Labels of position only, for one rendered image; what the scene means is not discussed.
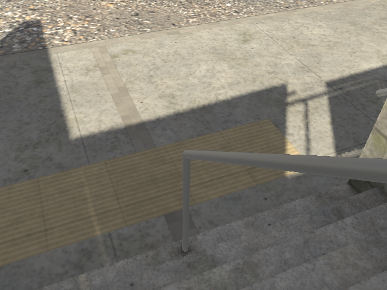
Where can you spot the stairs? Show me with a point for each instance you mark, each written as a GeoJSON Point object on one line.
{"type": "Point", "coordinates": [332, 240]}

